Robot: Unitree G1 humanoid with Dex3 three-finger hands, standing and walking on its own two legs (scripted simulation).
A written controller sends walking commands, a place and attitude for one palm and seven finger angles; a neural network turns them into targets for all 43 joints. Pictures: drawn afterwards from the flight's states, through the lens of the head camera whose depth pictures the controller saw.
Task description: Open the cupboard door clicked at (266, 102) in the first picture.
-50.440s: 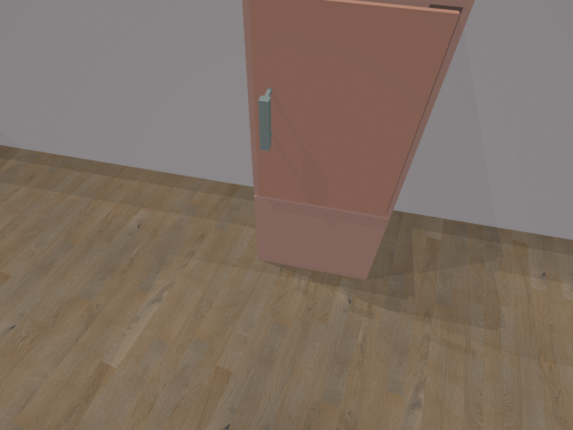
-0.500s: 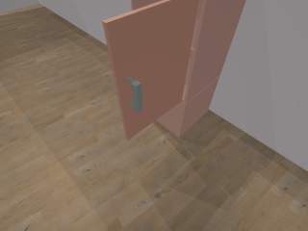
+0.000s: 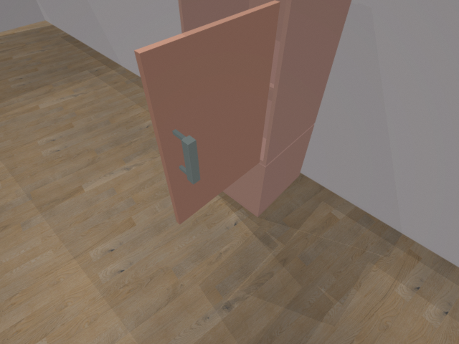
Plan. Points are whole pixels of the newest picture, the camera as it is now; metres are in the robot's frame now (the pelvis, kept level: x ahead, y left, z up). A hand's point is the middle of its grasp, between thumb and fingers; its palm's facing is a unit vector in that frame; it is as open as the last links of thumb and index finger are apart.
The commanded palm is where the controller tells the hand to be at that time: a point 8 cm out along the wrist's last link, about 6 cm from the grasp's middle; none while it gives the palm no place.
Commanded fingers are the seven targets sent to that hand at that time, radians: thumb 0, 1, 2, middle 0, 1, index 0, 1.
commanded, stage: let the arm hang, fingers relaxed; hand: left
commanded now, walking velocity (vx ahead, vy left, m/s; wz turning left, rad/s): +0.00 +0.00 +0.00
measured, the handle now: (185, 156) +0.55 +0.14 -0.03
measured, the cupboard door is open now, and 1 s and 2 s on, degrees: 88 88 88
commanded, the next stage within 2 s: look to check the result in 0.04 s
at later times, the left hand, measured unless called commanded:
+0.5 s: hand out of the picture -0.02 +0.14 -0.17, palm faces +0.07 -0.98 -0.17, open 7.4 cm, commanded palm none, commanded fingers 0.00 0.90 0.90 -0.20 -0.30 -0.20 -0.30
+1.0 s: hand out of the picture -0.01 +0.14 -0.17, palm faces +0.06 -0.98 -0.18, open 7.4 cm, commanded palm none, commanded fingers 0.00 0.90 0.90 -0.20 -0.30 -0.20 -0.30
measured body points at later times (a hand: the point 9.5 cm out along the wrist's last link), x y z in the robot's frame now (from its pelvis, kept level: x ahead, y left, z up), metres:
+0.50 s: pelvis +0.02 -0.01 +0.00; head +0.02 -0.02 +0.45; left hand -0.02 +0.20 -0.16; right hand +0.01 -0.22 -0.17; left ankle +0.03 +0.12 -0.74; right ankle -0.04 -0.08 -0.74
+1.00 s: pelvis +0.02 -0.02 +0.00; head +0.03 -0.02 +0.45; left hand -0.01 +0.19 -0.16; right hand +0.00 -0.22 -0.17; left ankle +0.03 +0.12 -0.74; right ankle -0.04 -0.08 -0.74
